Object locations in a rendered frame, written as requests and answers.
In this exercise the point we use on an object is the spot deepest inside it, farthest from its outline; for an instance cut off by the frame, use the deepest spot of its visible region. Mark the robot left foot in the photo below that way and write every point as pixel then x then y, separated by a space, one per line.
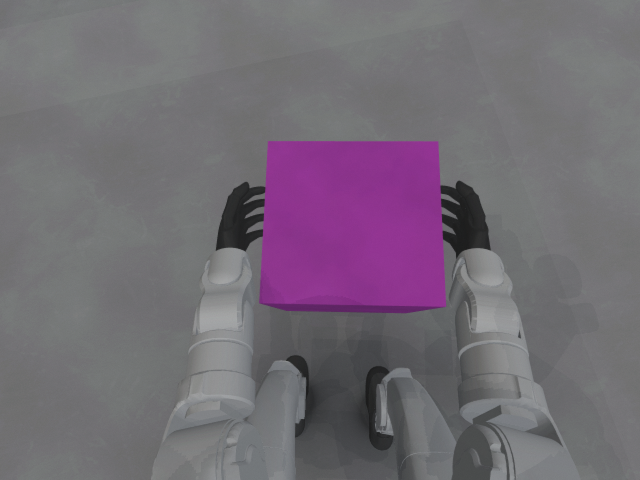
pixel 300 363

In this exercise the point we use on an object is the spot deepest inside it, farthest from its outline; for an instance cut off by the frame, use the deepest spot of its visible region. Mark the robot right hand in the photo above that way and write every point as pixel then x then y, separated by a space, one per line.
pixel 470 228

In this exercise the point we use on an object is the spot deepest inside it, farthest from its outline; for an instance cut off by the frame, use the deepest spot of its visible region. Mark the robot right forearm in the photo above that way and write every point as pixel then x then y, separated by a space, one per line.
pixel 497 382

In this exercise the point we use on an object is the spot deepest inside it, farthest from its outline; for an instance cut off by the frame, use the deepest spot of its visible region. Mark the robot foot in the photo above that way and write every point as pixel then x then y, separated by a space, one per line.
pixel 378 440
pixel 300 363

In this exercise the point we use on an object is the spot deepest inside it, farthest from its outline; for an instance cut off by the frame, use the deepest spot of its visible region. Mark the robot right foot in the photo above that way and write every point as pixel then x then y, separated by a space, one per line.
pixel 378 440

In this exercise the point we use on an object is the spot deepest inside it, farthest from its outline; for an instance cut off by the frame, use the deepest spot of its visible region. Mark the carton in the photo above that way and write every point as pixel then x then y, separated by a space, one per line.
pixel 353 226

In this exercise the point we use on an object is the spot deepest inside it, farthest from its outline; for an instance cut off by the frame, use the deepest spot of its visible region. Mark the left robot upper arm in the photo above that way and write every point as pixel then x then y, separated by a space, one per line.
pixel 230 449

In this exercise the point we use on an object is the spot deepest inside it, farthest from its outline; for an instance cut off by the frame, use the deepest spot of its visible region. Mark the right robot upper arm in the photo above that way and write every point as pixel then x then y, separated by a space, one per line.
pixel 488 451

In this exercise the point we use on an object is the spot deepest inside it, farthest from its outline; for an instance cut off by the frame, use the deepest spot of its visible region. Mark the robot left hand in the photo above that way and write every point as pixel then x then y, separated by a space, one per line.
pixel 234 225

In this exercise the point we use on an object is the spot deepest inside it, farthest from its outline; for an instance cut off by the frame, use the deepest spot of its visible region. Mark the robot left forearm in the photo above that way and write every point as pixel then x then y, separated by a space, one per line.
pixel 218 384

